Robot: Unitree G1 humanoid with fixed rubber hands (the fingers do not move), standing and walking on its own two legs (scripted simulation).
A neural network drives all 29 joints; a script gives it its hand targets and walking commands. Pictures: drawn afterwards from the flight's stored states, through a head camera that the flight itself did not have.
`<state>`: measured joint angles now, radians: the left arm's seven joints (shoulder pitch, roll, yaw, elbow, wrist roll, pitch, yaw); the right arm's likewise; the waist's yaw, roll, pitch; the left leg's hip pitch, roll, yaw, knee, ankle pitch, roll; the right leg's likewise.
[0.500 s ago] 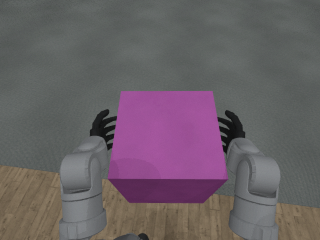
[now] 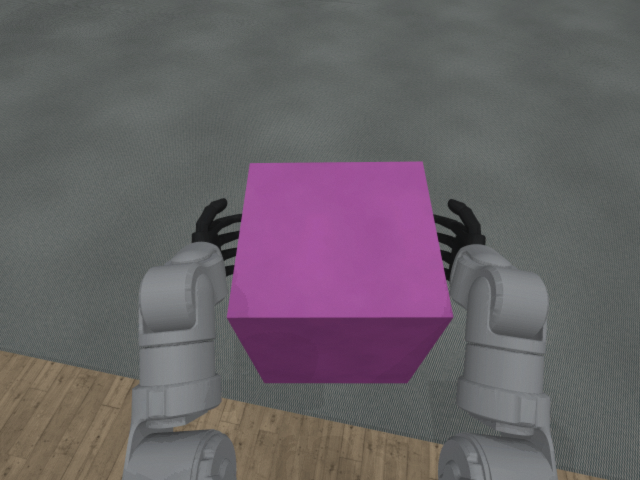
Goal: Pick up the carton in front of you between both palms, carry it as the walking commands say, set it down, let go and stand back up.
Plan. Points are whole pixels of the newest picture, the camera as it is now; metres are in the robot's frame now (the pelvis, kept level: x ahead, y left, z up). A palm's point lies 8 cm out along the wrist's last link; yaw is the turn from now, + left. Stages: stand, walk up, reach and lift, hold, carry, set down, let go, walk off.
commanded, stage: carry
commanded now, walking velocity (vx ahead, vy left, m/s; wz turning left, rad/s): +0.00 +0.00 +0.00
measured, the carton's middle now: (335, 283) +0.35 +0.00 +0.04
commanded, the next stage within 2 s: none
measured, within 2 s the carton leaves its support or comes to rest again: neither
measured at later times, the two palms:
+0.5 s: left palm (205, 266) +0.31 +0.14 +0.13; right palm (480, 270) +0.31 -0.16 +0.14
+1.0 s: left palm (226, 185) +0.47 +0.15 +0.11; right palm (436, 182) +0.48 -0.15 +0.11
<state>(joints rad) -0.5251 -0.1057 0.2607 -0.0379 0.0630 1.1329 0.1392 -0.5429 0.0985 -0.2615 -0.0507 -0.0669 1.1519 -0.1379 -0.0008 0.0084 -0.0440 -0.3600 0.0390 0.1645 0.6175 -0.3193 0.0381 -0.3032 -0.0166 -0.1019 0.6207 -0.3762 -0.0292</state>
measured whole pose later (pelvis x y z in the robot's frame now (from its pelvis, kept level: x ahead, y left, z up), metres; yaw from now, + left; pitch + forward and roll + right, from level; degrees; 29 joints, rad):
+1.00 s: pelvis +0.15 -0.01 +0.00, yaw -2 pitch +4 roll +1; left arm -0.48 -0.08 0.21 -0.11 0.01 1.12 0.16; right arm -0.49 0.12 -0.26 -0.14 -0.06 1.14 -0.13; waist 0.07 -0.02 -0.03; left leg -0.60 -0.01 0.12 0.66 -0.21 0.05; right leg -0.03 -0.01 -0.08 0.45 -0.48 -0.03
